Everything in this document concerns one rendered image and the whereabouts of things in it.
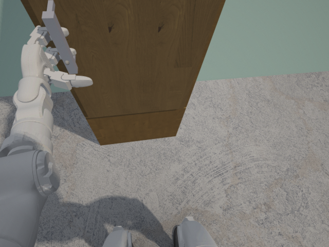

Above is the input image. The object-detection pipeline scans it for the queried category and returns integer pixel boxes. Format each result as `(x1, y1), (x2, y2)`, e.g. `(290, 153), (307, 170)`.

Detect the handle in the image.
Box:
(42, 0), (78, 74)

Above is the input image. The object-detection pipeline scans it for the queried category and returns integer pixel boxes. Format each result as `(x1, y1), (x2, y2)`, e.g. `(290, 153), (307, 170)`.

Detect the robot right shin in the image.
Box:
(181, 217), (194, 224)

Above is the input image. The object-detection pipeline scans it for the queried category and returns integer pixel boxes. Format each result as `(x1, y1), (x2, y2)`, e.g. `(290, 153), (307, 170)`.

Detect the right robot thigh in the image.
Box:
(177, 221), (218, 247)

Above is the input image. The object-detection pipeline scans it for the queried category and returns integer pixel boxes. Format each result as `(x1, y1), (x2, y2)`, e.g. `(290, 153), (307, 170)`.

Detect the left robot upper arm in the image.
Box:
(0, 150), (60, 247)

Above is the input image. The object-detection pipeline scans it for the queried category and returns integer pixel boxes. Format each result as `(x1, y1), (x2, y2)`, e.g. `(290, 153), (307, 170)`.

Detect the robot left hand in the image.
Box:
(21, 25), (93, 90)

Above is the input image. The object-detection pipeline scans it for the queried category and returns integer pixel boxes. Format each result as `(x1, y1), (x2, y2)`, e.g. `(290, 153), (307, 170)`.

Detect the left robot forearm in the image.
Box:
(0, 77), (53, 157)

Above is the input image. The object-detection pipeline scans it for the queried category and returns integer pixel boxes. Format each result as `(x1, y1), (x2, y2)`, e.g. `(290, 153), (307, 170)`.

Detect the cupboard door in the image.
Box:
(28, 0), (221, 118)

